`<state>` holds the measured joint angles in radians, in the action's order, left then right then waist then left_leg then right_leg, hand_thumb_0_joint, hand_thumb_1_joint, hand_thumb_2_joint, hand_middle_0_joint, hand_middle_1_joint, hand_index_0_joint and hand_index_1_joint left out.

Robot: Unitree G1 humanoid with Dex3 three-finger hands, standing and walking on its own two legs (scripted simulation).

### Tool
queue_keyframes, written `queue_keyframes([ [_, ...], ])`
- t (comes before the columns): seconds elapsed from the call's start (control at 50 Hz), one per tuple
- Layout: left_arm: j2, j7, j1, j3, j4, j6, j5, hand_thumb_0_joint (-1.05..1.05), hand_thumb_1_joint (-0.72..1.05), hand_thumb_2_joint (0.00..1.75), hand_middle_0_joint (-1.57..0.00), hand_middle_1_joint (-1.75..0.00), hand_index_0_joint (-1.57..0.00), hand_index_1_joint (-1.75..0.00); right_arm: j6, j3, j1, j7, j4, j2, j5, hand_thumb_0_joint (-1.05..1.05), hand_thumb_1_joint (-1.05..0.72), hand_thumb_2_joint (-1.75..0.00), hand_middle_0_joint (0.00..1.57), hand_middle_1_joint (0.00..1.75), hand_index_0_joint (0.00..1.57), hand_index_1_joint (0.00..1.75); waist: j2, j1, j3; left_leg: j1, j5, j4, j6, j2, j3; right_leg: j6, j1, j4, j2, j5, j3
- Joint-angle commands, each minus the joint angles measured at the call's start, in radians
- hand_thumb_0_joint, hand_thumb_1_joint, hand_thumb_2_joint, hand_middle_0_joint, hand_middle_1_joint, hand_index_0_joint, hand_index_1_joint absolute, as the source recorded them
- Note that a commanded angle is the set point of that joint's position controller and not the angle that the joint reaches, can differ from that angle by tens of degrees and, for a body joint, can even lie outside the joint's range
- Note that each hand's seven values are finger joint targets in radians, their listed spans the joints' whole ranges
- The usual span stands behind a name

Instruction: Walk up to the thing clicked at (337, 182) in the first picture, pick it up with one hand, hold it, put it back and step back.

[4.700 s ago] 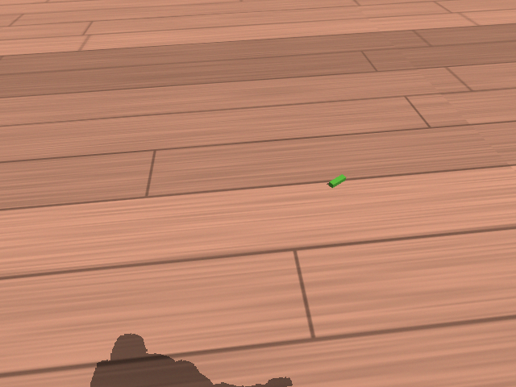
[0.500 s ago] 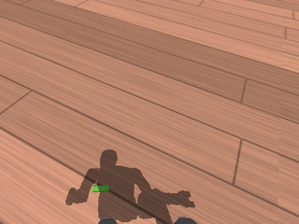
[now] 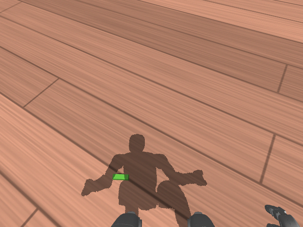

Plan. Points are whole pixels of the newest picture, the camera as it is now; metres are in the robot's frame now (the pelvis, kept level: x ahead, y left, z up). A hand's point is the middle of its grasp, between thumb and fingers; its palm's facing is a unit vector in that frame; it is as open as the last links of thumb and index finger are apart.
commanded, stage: walk up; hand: left
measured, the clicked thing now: (120, 177) +0.43 +0.26 -0.72
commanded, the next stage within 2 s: stand in 1.42 s
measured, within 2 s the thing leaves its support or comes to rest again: neither
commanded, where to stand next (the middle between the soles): +0.07 +0.04 m, yaw +1 degrees
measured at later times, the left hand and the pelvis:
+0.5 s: hand out of the picture +0.09 +0.30 -0.13, palm faces +0.00 -0.94 -0.35, open 7.4 cm; pelvis +0.00 +0.03 +0.03, yaw +1 degrees
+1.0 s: hand out of the picture +0.09 +0.28 -0.10, palm faces +0.01 -0.94 -0.35, open 7.4 cm; pelvis +0.00 +0.02 +0.05, yaw +1 degrees
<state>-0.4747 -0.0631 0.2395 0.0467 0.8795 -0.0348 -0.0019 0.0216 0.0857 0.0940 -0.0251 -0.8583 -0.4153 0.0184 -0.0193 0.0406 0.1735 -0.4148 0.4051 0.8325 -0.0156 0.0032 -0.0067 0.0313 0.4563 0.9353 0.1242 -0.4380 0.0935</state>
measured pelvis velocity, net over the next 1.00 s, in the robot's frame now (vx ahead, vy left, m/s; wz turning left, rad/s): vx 0.00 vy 0.02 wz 0.02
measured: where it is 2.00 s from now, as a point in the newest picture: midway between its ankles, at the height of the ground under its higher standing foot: outside the picture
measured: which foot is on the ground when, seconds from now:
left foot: down 0.00-1.00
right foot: down 0.00-1.00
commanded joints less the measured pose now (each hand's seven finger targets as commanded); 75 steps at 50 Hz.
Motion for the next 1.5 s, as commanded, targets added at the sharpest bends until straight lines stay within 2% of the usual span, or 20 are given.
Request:
queue_keyframes([
  [0.0,-0.2,-0.026,-0.067,0.041,-0.058,-0.015,0.002,0.0,0.9,0.9,-0.2,-0.3,-0.2,-0.3,-0.019,0.074,0.109,0.014,0.051,-0.295,-0.004,0.0,-0.9,-0.9,0.2,0.3,0.2,0.3,0.152,-0.105,-0.229,0.178,-0.335,-0.329,0.335,-0.338,0.456,-0.047,0.113,0.173,-0.087,-0.254,-0.038],
  [0.02,-0.192,-0.019,-0.039,0.047,-0.039,-0.014,0.009,0.0,0.9,0.9,-0.2,-0.3,-0.2,-0.3,-0.017,0.058,0.066,0.019,0.064,-0.258,-0.001,0.0,-0.9,-0.9,0.2,0.3,0.2,0.3,0.122,-0.078,-0.2,0.178,-0.384,-0.287,0.297,-0.27,0.35,-0.048,0.104,0.165,-0.078,-0.216,-0.049],
  [0.06,-0.17,-0.003,0.011,0.043,-0.006,-0.023,0.013,0.0,0.9,0.9,-0.2,-0.3,-0.2,-0.3,-0.021,0.044,0.027,0.027,0.049,-0.255,-0.009,0.0,-0.9,-0.9,0.2,0.3,0.2,0.3,0.213,-0.042,-0.18,0.134,-0.439,-0.258,0.24,-0.232,0.293,-0.046,0.032,0.015,-0.068,-0.087,-0.102],
  [0.12,-0.14,0.013,0.074,0.047,0.051,-0.031,-0.001,0.0,0.9,0.9,-0.2,-0.3,-0.2,-0.3,-0.014,0.013,-0.045,0.025,0.043,-0.209,-0.023,0.0,-0.9,-0.9,0.2,0.3,0.2,0.3,0.154,0.02,-0.212,0.018,-0.334,-0.156,0.155,-0.16,0.187,-0.053,-0.229,-0.304,-0.123,0.135,-0.138],
  [0.14,-0.166,0.014,0.045,0.054,0.046,-0.035,-0.016,0.0,0.9,0.9,-0.2,-0.3,-0.2,-0.3,-0.013,-0.005,-0.025,0.025,0.038,-0.168,-0.03,0.0,-0.9,-0.9,0.2,0.3,0.2,0.3,0.088,0.012,-0.205,-0.073,-0.272,-0.11,0.111,-0.142,0.188,-0.072,-0.301,-0.355,-0.068,0.179,-0.013],
  [0.16,-0.225,0.013,0.005,0.061,0.026,-0.04,-0.027,0.0,0.9,0.9,-0.2,-0.3,-0.2,-0.3,-0.011,-0.016,-0.008,0.024,0.032,-0.131,-0.035,0.0,-0.9,-0.9,0.2,0.3,0.2,0.3,-0.04,-0.002,-0.187,-0.131,-0.152,-0.02,0.056,-0.057,0.136,-0.14,-0.281,-0.488,0.101,0.093,0.278],
  [0.18,-0.277,0.019,-0.069,0.063,0.016,-0.038,-0.02,0.0,0.9,0.9,-0.2,-0.3,-0.2,-0.3,-0.009,0.0,-0.016,0.037,0.01,-0.172,-0.031,0.0,-0.9,-0.9,0.2,0.3,0.2,0.3,-0.106,-0.019,-0.194,-0.022,0.139,0.066,0.049,-0.015,0.073,-0.259,-0.134,-0.534,0.244,0.063,0.391],
  [0.2,-0.267,0.023,-0.135,0.058,0.002,-0.037,-0.019,0.0,0.9,0.9,-0.2,-0.3,-0.2,-0.3,-0.011,0.012,0.009,0.038,-0.022,-0.196,-0.024,0.0,-0.9,-0.9,0.2,0.3,0.2,0.3,-0.086,-0.048,-0.155,0.061,0.142,0.068,0.045,-0.038,0.077,-0.273,-0.037,-0.523,0.243,0.053,0.373],
  [0.24,-0.207,0.029,-0.208,0.033,0.007,-0.028,-0.015,0.0,0.9,0.9,-0.2,-0.3,-0.2,-0.3,-0.028,0.009,0.072,0.028,-0.076,-0.178,-0.033,0.0,-0.9,-0.9,0.2,0.3,0.2,0.3,-0.051,-0.099,-0.156,0.187,-0.051,-0.164,0.06,-0.045,0.067,-0.159,0.003,-0.432,0.11,0.128,0.136],
  [0.26,-0.163,0.033,-0.196,0.023,0.017,-0.019,-0.01,0.0,0.9,0.9,-0.2,-0.3,-0.2,-0.3,-0.035,0.012,0.066,0.025,-0.087,-0.197,-0.023,0.0,-0.9,-0.9,0.2,0.3,0.2,0.3,0.009,-0.085,-0.148,0.183,-0.064,-0.312,0.084,-0.096,0.202,-0.094,0.008,-0.334,0.016,0.158,0.029],
  [0.28,-0.137,0.037,-0.166,0.018,0.034,-0.007,-0.004,0.0,0.9,0.9,-0.2,-0.3,-0.2,-0.3,-0.044,0.013,0.019,0.024,-0.076,-0.223,-0.016,0.0,-0.9,-0.9,0.2,0.3,0.2,0.3,0.079,-0.053,-0.155,0.129,0.054,-0.422,0.134,-0.193,0.377,-0.05,-0.023,-0.221,-0.082,0.077,-0.069],
  [0.3,-0.154,0.037,-0.134,0.026,0.053,0.0,-0.002,0.0,0.9,0.9,-0.2,-0.3,-0.2,-0.3,-0.047,0.011,0.005,0.022,-0.075,-0.251,-0.012,0.0,-0.9,-0.9,0.2,0.3,0.2,0.3,0.079,-0.035,-0.15,0.072,0.072,-0.449,0.19,-0.256,0.442,-0.047,-0.077,-0.192,-0.105,-0.039,-0.08],
  [0.32,-0.146,0.039,-0.112,0.025,0.072,0.0,-0.001,0.0,0.9,0.9,-0.2,-0.3,-0.2,-0.3,-0.05,0.005,-0.022,0.022,-0.078,-0.246,-0.009,0.0,-0.9,-0.9,0.2,0.3,0.2,0.3,0.081,-0.016,-0.134,0.03,0.046,-0.456,0.197,-0.259,0.433,-0.049,-0.122,-0.19,-0.098,-0.052,-0.07],
  [0.4,-0.13,0.042,-0.111,0.015,0.111,-0.019,0.009,0.0,0.9,0.9,-0.2,-0.3,-0.2,-0.3,-0.051,-0.023,-0.072,0.023,-0.108,-0.186,-0.019,0.0,-0.9,-0.9,0.2,0.3,0.2,0.3,0.147,-0.004,-0.217,0.082,-0.248,-0.369,0.078,-0.141,0.21,-0.071,-0.283,-0.401,-0.055,0.24,-0.022],
  [0.46,-0.126,0.046,-0.171,0.002,0.126,-0.014,0.013,0.0,0.9,0.9,-0.2,-0.3,-0.2,-0.3,-0.047,-0.03,-0.068,0.025,-0.141,-0.177,-0.018,0.0,-0.9,-0.9,0.2,0.3,0.2,0.3,0.137,-0.023,-0.213,0.134,-0.205,-0.432,0.062,-0.129,0.198,-0.064,-0.268,-0.418,-0.044,0.255,-0.023],
  [0.56,-0.127,0.046,-0.203,-0.007,0.166,-0.019,0.01,0.0,0.9,0.9,-0.2,-0.3,-0.2,-0.3,-0.047,-0.035,-0.076,0.024,-0.18,-0.166,-0.028,0.0,-0.9,-0.9,0.2,0.3,0.2,0.3,0.061,-0.035,-0.255,0.234,-0.399,-0.414,0.054,-0.116,0.139,-0.058,-0.313,-0.51,-0.008,0.397,-0.011],
  [0.64,-0.124,0.048,-0.229,-0.012,0.192,-0.017,0.008,0.0,0.9,0.9,-0.2,-0.3,-0.2,-0.3,-0.039,-0.033,-0.092,0.023,-0.202,-0.161,-0.032,0.0,-0.9,-0.9,0.2,0.3,0.2,0.3,0.018,-0.043,-0.248,0.276,-0.392,-0.443,0.048,-0.109,0.115,-0.049,-0.314,-0.564,0.007,0.412,-0.011],
  [0.9,-0.112,0.056,-0.257,0.0,0.218,-0.012,-0.006,0.0,0.9,0.9,-0.2,-0.3,-0.2,-0.3,-0.032,-0.032,-0.107,0.013,-0.237,-0.152,-0.018,0.0,-0.9,-0.9,0.2,0.3,0.2,0.3,0.005,-0.045,-0.194,0.286,-0.226,-0.544,0.026,-0.103,0.104,-0.039,-0.29,-0.687,0.015,0.216,0.006],
  [1.0,-0.104,0.056,-0.242,0.003,0.218,-0.012,-0.007,0.0,0.9,0.9,-0.2,-0.3,-0.2,-0.3,-0.039,-0.031,-0.106,0.016,-0.235,-0.155,-0.016,0.0,-0.9,-0.9,0.2,0.3,0.2,0.3,0.023,-0.039,-0.225,0.28,-0.298,-0.551,0.03,-0.116,0.108,-0.038,-0.346,-0.667,0.005,0.319,-0.017],
  [1.48,-0.085,0.058,-0.192,0.001,0.208,0.002,-0.005,0.0,0.9,0.9,-0.2,-0.3,-0.2,-0.3,-0.052,-0.035,-0.058,0.027,-0.234,-0.143,-0.008,0.0,-0.9,-0.9,0.2,0.3,0.2,0.3,0.02,-0.04,-0.203,0.275,-0.306,-0.571,0.025,-0.124,0.123,-0.041,-0.341,-0.645,0.003,0.328,-0.016],
])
